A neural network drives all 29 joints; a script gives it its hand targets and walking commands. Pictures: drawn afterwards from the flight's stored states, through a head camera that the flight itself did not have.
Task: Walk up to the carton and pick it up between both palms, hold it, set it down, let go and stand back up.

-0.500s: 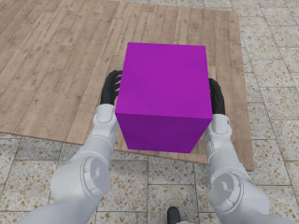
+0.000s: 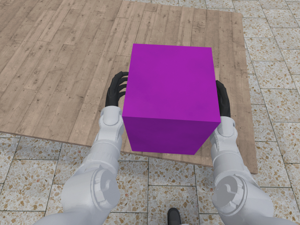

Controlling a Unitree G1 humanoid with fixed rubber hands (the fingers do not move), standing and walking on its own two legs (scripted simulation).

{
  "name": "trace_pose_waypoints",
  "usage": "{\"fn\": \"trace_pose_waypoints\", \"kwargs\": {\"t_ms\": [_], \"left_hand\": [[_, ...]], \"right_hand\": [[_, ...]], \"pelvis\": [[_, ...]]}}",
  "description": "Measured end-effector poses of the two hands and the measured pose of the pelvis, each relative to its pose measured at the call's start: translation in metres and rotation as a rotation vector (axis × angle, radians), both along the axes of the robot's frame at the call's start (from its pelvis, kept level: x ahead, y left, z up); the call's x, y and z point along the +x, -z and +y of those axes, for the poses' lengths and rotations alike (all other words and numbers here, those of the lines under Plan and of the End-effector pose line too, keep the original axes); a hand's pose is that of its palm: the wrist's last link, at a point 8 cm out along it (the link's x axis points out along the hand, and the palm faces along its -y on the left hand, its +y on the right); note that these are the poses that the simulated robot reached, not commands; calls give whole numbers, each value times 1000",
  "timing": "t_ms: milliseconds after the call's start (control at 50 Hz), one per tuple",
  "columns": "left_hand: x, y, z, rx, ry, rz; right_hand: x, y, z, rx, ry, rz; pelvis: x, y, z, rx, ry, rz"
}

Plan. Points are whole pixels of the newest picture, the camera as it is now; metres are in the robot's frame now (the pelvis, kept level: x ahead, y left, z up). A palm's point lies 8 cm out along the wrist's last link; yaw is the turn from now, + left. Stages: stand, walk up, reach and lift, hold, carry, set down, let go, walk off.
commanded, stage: reach and lift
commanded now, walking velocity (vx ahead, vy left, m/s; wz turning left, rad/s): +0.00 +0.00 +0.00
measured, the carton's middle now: (166, 105) +0.43 -0.08 -0.01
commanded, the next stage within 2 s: none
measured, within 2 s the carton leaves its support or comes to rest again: leaves its support in 1.30 s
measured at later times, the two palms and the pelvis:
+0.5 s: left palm (114, 102) +0.44 +0.07 +0.02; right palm (221, 110) +0.39 -0.22 +0.01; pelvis +0.00 -0.01 +0.00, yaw +1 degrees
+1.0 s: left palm (108, 111) +0.41 +0.08 +0.02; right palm (217, 112) +0.38 -0.20 +0.02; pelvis -0.02 -0.01 +0.00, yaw +2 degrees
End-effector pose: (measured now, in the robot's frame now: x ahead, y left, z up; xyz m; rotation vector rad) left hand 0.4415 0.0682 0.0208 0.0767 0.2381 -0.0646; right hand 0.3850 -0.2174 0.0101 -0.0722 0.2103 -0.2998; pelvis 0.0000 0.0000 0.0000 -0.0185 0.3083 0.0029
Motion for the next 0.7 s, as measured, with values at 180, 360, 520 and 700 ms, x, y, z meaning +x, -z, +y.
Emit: {"fn": "trace_pose_waypoints", "kwargs": {"t_ms": [180,360,520,700], "left_hand": [[-1,0,-1,-1,-5,6],[-2,1,-1,-7,-9,8],[-3,2,-1,-17,-17,6],[-8,0,2,-29,-40,-26]], "right_hand": [[1,0,-2,-14,-11,2],[1,0,-2,-13,-11,0],[1,0,-1,-30,-17,-6],[3,-3,1,-53,-38,-37]], "pelvis": [[-1,0,-4,2,-4,7],[-1,-1,-7,4,-11,7],[-2,-1,-8,6,-17,22],[-5,0,-9,4,-23,43]]}}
